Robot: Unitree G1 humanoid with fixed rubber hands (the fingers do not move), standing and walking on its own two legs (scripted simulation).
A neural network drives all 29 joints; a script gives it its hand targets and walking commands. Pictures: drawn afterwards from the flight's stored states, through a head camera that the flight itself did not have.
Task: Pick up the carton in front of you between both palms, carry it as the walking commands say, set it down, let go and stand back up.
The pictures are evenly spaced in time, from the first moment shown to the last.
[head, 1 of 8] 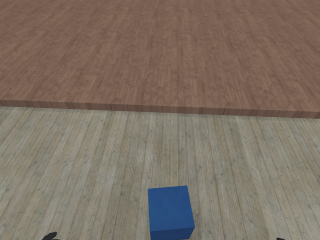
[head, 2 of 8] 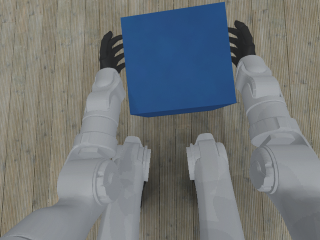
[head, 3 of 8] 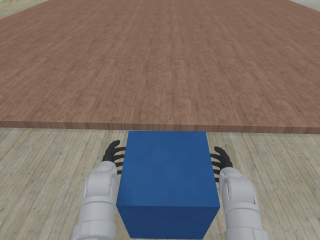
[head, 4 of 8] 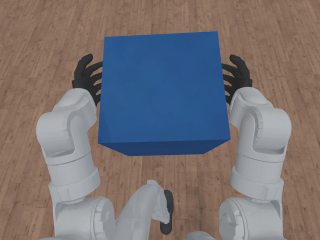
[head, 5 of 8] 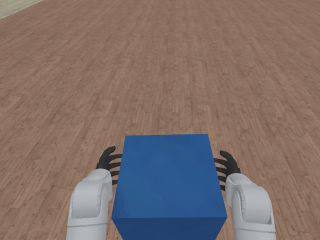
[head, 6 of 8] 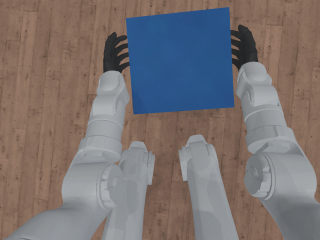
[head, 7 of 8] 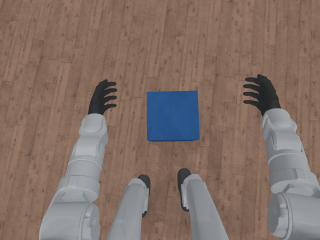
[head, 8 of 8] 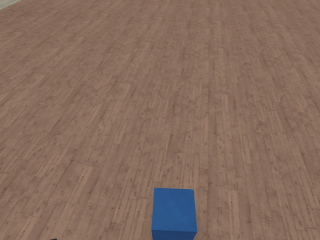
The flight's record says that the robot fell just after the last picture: no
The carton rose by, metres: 0.79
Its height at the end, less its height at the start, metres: +0.08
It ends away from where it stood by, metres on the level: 3.03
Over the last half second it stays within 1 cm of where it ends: yes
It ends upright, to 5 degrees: yes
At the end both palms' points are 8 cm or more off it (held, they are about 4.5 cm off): yes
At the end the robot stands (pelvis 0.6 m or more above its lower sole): yes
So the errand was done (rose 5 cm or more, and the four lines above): yes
